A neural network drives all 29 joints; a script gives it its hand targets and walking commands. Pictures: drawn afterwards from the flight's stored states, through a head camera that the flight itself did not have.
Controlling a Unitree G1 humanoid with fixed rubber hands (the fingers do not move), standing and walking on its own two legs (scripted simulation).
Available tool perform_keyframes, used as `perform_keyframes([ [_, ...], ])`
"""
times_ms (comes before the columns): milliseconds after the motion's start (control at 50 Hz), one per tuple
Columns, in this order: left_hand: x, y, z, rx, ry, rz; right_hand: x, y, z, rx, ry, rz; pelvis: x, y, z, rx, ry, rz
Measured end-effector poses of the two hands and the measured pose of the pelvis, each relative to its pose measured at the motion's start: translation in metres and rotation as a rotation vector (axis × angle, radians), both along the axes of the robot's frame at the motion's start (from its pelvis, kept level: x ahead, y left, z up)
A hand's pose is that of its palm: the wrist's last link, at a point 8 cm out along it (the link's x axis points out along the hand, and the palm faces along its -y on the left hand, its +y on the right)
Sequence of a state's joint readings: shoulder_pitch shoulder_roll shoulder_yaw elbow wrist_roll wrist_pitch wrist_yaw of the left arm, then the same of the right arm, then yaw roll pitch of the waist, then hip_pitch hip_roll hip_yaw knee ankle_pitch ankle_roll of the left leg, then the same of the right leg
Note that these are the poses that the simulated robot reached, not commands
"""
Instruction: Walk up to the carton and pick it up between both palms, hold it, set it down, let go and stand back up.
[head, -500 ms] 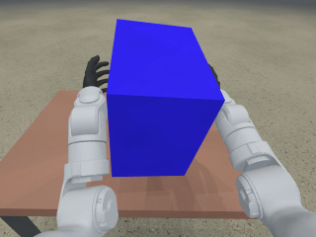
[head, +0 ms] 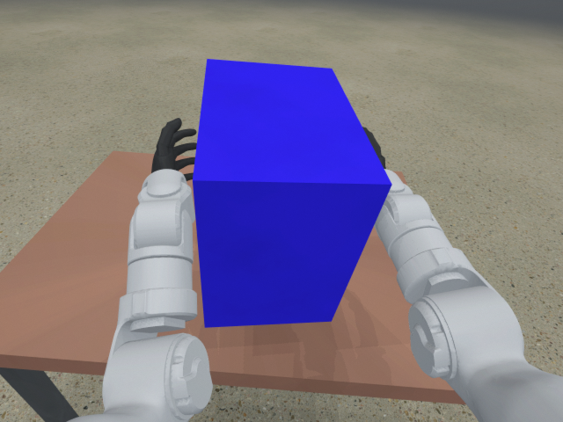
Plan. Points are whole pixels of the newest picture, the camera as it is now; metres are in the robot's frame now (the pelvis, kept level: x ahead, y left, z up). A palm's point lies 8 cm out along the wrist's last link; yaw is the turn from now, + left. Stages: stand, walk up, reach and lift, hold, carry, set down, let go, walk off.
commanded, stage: set down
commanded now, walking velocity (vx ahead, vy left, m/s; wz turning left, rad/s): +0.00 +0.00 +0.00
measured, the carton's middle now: (270, 193) +0.41 +0.03 +0.17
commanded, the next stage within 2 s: none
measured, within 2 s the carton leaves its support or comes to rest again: neither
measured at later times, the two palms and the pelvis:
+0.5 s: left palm (174, 198) +0.37 +0.16 +0.19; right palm (366, 191) +0.41 -0.12 +0.18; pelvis +0.00 -0.01 +0.00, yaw -1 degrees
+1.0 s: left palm (184, 223) +0.36 +0.15 +0.15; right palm (363, 209) +0.42 -0.13 +0.13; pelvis +0.00 -0.03 +0.00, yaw -1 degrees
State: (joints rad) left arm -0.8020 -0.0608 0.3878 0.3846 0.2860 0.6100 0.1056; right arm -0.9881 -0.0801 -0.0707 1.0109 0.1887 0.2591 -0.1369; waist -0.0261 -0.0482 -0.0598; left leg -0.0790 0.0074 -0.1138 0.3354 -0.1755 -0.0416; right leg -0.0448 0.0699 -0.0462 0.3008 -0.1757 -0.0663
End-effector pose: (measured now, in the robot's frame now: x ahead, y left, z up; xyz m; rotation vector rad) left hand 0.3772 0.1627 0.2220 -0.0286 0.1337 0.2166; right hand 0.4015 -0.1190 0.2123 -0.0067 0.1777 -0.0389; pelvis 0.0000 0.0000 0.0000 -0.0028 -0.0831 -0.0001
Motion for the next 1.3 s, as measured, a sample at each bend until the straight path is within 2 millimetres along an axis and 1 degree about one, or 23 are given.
perform_keyframes([
  [60,-0.002,-0.001,-0.005,0.021,-0.008,0.012,0.000,-0.001,-0.009,0.009,-0.011,0.008,0.001,0.002,0.000,-0.005,0.003,0.003],
  [140,-0.007,-0.004,-0.006,0.038,-0.024,0.017,-0.002,-0.002,-0.016,0.023,-0.030,0.015,0.001,0.004,-0.001,-0.008,0.003,0.003],
  [280,-0.006,-0.006,-0.010,0.041,0.018,0.018,-0.003,-0.004,-0.026,0.018,0.010,0.016,-0.004,0.004,0.000,0.002,0.015,-0.012],
  [380,-0.004,-0.005,-0.017,0.025,0.032,0.031,0.001,-0.003,-0.031,0.007,0.023,0.027,-0.004,-0.001,0.000,0.004,0.039,-0.020],
  [600,-0.008,-0.005,-0.043,0.018,0.057,0.088,0.018,-0.003,-0.039,0.005,0.038,0.096,0.002,-0.015,-0.001,0.003,0.064,-0.005],
  [800,-0.007,-0.017,-0.055,0.023,0.084,0.099,0.021,-0.013,-0.065,-0.009,0.059,0.116,0.004,-0.024,-0.001,0.010,0.083,0.000],
  [900,-0.009,-0.018,-0.063,0.016,0.087,0.113,0.022,-0.013,-0.075,-0.028,0.059,0.131,0.001,-0.027,-0.001,0.014,0.109,-0.013],
  [1160,-0.019,-0.004,-0.083,-0.032,0.096,0.140,0.019,0.000,-0.081,-0.060,0.065,0.158,-0.010,-0.027,-0.002,0.015,0.151,-0.016],
  [1300,-0.013,-0.002,-0.087,-0.025,0.111,0.129,0.021,0.001,-0.083,-0.049,0.074,0.154,-0.009,-0.025,-0.002,0.014,0.159,-0.014],
])
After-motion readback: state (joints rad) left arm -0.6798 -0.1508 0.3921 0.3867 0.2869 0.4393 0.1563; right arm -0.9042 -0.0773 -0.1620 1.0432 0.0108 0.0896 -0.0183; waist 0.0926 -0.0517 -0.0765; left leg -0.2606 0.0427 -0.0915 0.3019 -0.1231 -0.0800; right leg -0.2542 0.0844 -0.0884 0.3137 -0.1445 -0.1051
